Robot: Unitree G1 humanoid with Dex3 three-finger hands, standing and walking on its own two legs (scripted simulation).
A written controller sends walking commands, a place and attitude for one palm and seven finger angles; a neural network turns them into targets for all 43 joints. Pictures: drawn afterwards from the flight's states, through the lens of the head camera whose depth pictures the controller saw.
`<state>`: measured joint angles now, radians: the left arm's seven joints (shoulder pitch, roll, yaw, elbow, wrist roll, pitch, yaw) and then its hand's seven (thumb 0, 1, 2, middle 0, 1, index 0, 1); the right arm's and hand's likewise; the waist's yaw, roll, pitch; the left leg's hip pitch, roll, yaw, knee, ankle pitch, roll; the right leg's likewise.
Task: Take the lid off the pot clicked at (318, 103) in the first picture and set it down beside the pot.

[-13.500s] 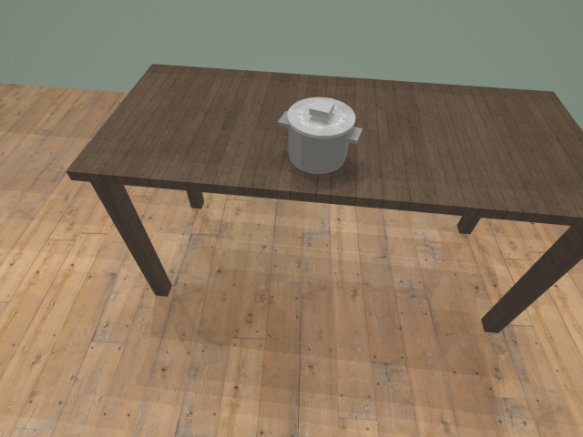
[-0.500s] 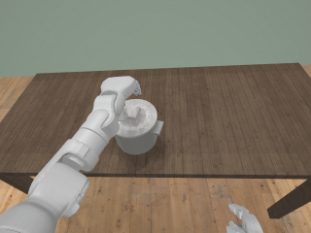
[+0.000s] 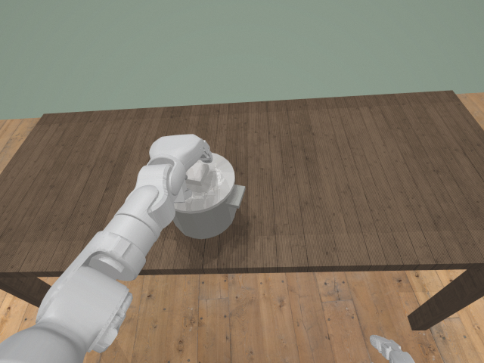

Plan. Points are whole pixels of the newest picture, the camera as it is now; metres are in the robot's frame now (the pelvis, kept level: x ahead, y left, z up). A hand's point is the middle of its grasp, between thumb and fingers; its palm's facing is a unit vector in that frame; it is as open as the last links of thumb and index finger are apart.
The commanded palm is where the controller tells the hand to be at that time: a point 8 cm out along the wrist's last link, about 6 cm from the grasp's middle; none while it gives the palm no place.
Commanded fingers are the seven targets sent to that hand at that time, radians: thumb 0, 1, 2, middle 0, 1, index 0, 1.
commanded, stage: lower the open fingers around the knob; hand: left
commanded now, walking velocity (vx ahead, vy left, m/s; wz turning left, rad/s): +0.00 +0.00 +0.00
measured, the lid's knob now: (194, 173) +0.47 +0.11 +0.03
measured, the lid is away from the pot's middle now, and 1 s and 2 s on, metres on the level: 0.00 0.00 0.01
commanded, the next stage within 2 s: close the fingers and squeeze the knob in 0.30 s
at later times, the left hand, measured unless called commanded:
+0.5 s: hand (188, 178) +0.43 +0.11 +0.06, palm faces -0.31 -0.05 -0.95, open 10.3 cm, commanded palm +0.42 +0.12 +0.11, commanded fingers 0.00 -0.13 1.14 -0.62 -0.56 -0.62 -0.56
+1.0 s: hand (189, 178) +0.43 +0.11 +0.06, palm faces -0.30 -0.05 -0.95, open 8.7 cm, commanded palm +0.42 +0.11 +0.11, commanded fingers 0.00 0.17 1.00 -0.67 -0.93 -0.67 -0.93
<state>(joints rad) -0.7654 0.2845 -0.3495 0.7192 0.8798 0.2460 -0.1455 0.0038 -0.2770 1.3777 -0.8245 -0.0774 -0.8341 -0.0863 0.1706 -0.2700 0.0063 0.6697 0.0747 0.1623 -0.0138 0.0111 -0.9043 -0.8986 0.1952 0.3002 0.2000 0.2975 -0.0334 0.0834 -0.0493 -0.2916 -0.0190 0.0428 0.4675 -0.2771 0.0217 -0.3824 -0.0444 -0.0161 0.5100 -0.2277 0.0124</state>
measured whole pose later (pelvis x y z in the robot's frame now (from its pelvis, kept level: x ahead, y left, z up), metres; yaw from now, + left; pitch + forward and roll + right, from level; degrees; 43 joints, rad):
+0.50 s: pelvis +0.00 +0.01 +0.00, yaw -1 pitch +7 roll +1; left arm -0.79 0.26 -0.33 0.80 0.89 0.22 -0.10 0.00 -0.25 1.32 -0.79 -0.17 -0.77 -0.17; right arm 0.19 -0.26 0.00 0.68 0.07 0.16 -0.02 0.01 -0.90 -0.90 0.20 0.30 0.20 0.30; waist -0.05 0.08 -0.06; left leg -0.33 -0.02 0.05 0.49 -0.29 0.03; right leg -0.42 -0.05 0.00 0.52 -0.23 0.02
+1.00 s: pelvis +0.01 +0.00 +0.00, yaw +0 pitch +7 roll +1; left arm -0.77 0.25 -0.35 0.76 0.89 0.26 -0.10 0.00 0.05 1.08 -0.63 -0.81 -0.61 -0.81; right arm 0.16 -0.25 0.01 0.67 0.07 0.17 0.00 0.01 -0.90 -0.90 0.20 0.30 0.20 0.30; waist -0.04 0.08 -0.07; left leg -0.32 -0.02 0.05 0.48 -0.29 0.03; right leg -0.41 -0.04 -0.01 0.52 -0.24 0.02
